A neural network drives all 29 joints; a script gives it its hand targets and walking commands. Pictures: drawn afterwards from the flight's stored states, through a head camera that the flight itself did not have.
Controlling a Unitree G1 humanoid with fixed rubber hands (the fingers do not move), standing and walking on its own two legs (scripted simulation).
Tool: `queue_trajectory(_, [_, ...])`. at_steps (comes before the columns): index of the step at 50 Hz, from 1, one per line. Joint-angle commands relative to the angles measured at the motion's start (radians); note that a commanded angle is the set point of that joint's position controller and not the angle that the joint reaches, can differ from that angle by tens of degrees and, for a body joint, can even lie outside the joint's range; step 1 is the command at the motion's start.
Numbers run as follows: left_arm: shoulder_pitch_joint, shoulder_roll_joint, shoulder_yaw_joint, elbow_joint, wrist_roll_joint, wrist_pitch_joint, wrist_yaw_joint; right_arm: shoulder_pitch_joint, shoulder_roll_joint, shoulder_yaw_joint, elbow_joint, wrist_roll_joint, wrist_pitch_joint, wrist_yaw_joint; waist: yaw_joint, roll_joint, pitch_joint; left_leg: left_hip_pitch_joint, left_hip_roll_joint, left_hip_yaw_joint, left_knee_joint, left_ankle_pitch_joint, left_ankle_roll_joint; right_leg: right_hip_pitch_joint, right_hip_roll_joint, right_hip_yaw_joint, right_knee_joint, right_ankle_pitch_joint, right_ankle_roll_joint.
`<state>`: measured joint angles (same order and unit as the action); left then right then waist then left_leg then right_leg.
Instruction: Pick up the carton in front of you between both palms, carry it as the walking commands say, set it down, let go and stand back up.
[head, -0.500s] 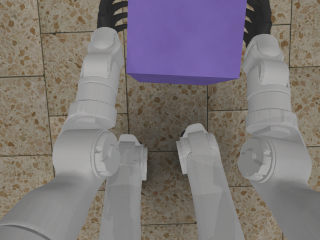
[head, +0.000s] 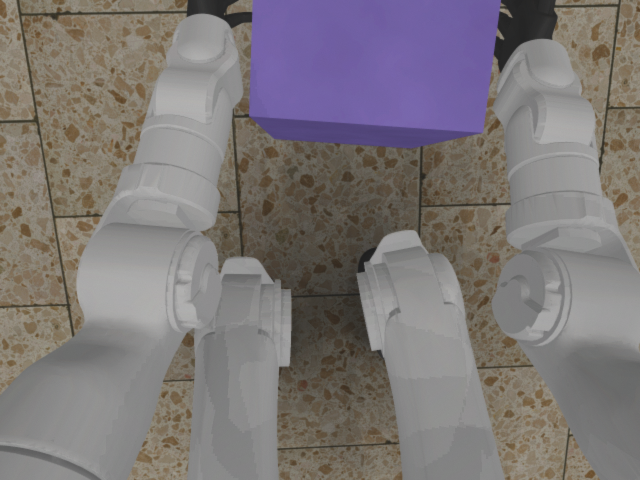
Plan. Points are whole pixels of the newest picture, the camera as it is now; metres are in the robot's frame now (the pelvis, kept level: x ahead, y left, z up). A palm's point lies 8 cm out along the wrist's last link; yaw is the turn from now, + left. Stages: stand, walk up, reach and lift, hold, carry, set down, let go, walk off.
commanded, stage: set down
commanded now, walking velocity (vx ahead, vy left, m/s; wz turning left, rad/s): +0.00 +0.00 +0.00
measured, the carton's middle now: (359, 48) +0.52 -0.10 -0.24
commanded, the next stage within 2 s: none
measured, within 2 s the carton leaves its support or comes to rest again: rests again in 0.32 s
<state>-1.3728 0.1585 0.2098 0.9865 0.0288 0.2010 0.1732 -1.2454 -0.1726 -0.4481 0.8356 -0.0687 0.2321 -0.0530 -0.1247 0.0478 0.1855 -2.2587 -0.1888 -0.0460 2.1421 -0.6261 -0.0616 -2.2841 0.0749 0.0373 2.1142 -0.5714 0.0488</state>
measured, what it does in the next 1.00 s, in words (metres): stands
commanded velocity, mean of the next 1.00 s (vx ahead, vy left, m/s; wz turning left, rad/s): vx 0.00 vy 0.00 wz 0.00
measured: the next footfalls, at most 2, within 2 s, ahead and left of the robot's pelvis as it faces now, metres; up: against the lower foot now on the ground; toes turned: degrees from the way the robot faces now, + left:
none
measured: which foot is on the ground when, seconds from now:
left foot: down 0.00-1.00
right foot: down 0.00-1.00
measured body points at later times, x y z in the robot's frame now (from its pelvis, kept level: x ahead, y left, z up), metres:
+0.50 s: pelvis -0.01 +0.01 -0.01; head +0.35 -0.03 +0.25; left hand +0.55 +0.06 -0.19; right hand +0.49 -0.24 -0.19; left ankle +0.09 +0.11 -0.35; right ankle +0.11 -0.12 -0.35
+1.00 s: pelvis -0.01 +0.01 -0.02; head +0.36 -0.02 +0.23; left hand +0.56 +0.09 -0.21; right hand +0.48 -0.27 -0.21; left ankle +0.09 +0.11 -0.35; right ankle +0.11 -0.12 -0.35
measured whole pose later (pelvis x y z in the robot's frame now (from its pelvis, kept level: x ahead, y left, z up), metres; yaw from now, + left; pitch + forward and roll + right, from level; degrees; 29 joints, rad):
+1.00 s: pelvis -0.01 +0.01 -0.02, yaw -1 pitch +34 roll -1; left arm -1.49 0.33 0.08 1.16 -0.09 0.09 0.11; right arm -1.38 -0.32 -0.39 1.16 0.02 0.04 -0.03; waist -0.12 0.03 0.42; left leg -2.21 -0.13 -0.02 2.22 -0.61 -0.03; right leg -2.23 0.02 0.00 2.18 -0.55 0.03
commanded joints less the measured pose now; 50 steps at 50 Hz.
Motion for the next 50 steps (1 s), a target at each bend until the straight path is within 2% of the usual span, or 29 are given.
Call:
queue_trajectory(1, [-0.525,-0.912,-0.303,-0.084,-0.068,-0.037,-0.236,-0.603,0.808,0.404,-0.057,0.089,-0.023,0.29,-0.075,0.078,-1.057,0.433,-0.011,0.099,-0.154,0.349,0.043,0.558,0.033,-0.106,-0.138,0.458,-0.013])
queue_trajectory(16, [-0.58,-0.807,-0.271,-0.02,-0.092,-0.066,-0.25,-0.649,0.696,0.351,-0.015,0.059,-0.062,0.281,-0.095,0.075,-0.903,0.383,-0.008,0.077,-0.126,0.299,0.049,0.509,0.017,-0.094,-0.11,0.391,-0.032])
queue_trajectory(32, [-0.493,-0.611,-0.147,0.104,-0.012,-0.054,-0.276,-0.552,0.554,0.217,0.119,-0.029,-0.05,0.279,-0.061,0.067,-0.651,0.263,0.009,0.061,-0.126,0.174,0.067,0.423,0.004,-0.065,-0.106,0.261,-0.055])
queue_trajectory(38, [-0.493,-0.52,-0.136,0.105,-0.002,-0.057,-0.266,-0.518,0.471,0.162,0.146,-0.055,-0.059,0.264,-0.065,0.065,-0.623,0.29,0.021,0.056,-0.125,0.155,0.058,0.425,-0.009,-0.066,-0.101,0.235,-0.049])
queue_trajectory(41, [-0.47,-0.35,-0.108,0.101,-0.001,-0.074,-0.23,-0.467,0.313,0.104,0.169,-0.063,-0.082,0.224,-0.071,0.059,-0.641,0.336,0.037,0.058,-0.123,0.155,0.044,0.449,-0.021,-0.072,-0.099,0.232,-0.034])
queue_trajectory(43, [-0.392,-0.034,-0.052,0.09,0.002,-0.095,-0.158,-0.352,0.0,0.011,0.197,-0.069,-0.124,0.145,-0.079,0.048,-0.667,0.391,0.057,0.056,-0.124,0.16,0.029,0.481,-0.039,-0.081,-0.101,0.241,-0.017])
queue_trajectory(44, [-0.363,0.148,-0.051,0.081,-0.017,-0.109,-0.112,-0.304,-0.182,-0.015,0.211,-0.049,-0.154,0.092,-0.086,0.037,-0.694,0.417,0.071,0.052,-0.123,0.171,0.024,0.498,-0.05,-0.086,-0.102,0.254,-0.01])
queue_trajectory(45, [-0.365,0.242,-0.067,0.077,-0.035,-0.118,-0.079,-0.309,-0.279,-0.012,0.215,-0.015,-0.18,0.049,-0.086,0.032,-0.729,0.433,0.083,0.048,-0.113,0.188,0.022,0.511,-0.056,-0.085,-0.099,0.27,-0.008])
queue_trajectory(47, [-0.388,0.28,-0.113,0.091,-0.102,-0.128,-0.056,-0.344,-0.329,0.032,0.234,0.065,-0.213,0.012,-0.084,0.045,-0.776,0.454,0.096,0.038,-0.096,0.226,0.018,0.522,-0.064,-0.075,-0.086,0.313,-0.008])
queue_trajectory(50, [-0.405,0.265,-0.192,0.058,-0.183,-0.14,-0.06,-0.374,-0.348,0.107,0.228,0.168,-0.242,0.009,-0.082,0.069,-0.86,0.501,0.113,0.025,-0.071,0.304,0.016,0.52,-0.073,-0.063,-0.064,0.396,-0.018])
